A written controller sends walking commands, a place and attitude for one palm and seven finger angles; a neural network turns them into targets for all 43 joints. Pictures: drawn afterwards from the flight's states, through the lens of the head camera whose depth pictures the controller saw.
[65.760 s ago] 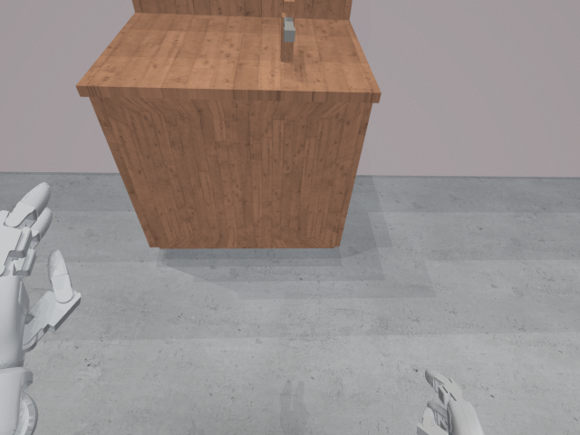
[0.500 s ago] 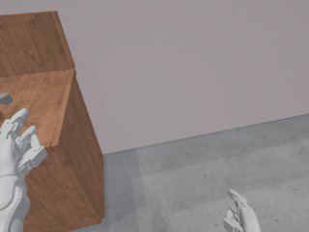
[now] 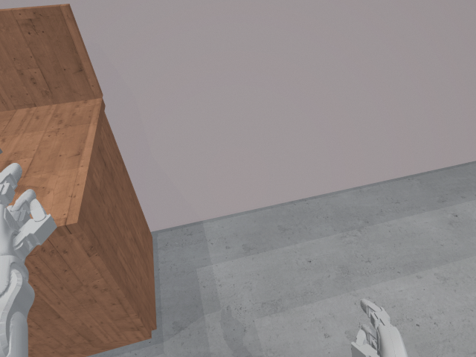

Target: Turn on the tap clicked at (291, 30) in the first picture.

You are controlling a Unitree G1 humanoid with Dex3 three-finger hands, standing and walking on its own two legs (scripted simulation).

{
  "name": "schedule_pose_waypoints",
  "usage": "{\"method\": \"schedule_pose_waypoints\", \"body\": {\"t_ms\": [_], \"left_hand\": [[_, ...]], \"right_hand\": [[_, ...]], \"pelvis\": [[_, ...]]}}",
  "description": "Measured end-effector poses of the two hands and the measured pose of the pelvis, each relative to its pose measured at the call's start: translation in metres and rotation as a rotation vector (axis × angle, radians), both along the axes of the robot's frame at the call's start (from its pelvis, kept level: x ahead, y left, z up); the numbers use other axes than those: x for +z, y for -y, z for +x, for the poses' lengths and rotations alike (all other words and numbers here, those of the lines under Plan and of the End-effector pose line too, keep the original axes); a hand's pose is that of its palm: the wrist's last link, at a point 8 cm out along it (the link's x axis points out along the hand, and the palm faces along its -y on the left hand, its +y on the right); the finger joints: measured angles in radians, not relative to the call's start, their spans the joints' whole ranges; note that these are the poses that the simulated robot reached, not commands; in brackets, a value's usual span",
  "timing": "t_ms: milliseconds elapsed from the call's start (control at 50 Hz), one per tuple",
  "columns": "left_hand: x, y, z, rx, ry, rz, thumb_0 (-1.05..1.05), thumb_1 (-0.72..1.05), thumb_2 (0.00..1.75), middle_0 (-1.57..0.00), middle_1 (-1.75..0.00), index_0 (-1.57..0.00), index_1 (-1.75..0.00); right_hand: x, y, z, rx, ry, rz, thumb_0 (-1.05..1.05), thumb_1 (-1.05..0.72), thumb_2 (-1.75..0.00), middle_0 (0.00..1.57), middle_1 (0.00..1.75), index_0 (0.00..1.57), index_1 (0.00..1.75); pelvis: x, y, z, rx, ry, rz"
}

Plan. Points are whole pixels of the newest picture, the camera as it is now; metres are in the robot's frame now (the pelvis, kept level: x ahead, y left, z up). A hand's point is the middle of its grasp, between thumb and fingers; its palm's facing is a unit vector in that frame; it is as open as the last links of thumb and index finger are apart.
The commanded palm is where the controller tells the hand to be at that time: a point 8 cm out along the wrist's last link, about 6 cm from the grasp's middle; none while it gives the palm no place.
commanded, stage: reach beside the lever's end, fingers flat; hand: left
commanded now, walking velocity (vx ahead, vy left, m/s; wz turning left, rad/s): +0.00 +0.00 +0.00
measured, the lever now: out of the picture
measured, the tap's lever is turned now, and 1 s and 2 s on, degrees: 62 62 62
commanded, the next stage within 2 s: push the lever round in 1.14 s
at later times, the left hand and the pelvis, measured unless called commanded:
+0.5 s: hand (59, 206) +0.27 +0.32 +0.15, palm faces +0.56 -0.83 -0.08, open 7.8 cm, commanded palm +0.23 +0.36 +0.15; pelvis -0.01 +0.01 +0.00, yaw +0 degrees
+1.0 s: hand (61, 197) +0.30 +0.34 +0.14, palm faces +0.55 -0.83 -0.07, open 7.8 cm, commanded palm +0.25 +0.38 +0.14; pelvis -0.01 +0.02 +0.00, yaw -1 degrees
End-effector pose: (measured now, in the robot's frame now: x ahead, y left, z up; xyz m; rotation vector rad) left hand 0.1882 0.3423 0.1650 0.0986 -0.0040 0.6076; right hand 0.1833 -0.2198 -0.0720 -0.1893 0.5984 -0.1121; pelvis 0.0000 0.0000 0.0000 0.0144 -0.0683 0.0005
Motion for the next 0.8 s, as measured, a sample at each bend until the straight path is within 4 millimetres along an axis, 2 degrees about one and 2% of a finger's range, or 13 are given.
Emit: {"method": "schedule_pose_waypoints", "body": {"t_ms": [260,400,600,800], "left_hand": [[-0.004,0.0,0.018,-0.036,0.006,-0.008,0.02,0.9,0.9,-0.17,-0.21,-0.17,-0.2],[-0.01,-0.012,0.025,-0.001,-0.004,-0.015,0.02,0.9,0.9,-0.16,-0.19,-0.17,-0.18],[-0.014,-0.02,0.049,-0.026,-0.011,-0.021,0.02,0.9,0.9,-0.15,-0.17,-0.16,-0.16],[-0.022,-0.034,0.055,-0.002,-0.011,-0.019,0.02,0.9,0.9,-0.15,-0.16,-0.16,-0.15]], "right_hand": [[-0.004,-0.001,-0.011,-0.026,-0.02,0.002,0.01,-0.91,-0.9,0.21,0.3,0.2,0.3],[-0.006,-0.001,-0.017,-0.027,-0.045,-0.009,0.01,-0.9,-0.9,0.21,0.3,0.2,0.3],[-0.011,0.004,-0.027,-0.05,-0.081,-0.022,0.01,-0.9,-0.9,0.21,0.3,0.2,0.3],[-0.017,0.013,-0.041,-0.081,-0.129,-0.042,0.01,-0.91,-0.9,0.21,0.3,0.2,0.3]], "pelvis": [[0.0,-0.006,-0.003,-0.008,-0.012,0.001],[-0.001,-0.007,-0.006,-0.003,-0.015,-0.002],[-0.001,-0.009,-0.007,-0.009,-0.039,-0.002],[-0.004,-0.012,-0.007,-0.011,-0.057,-0.005]]}}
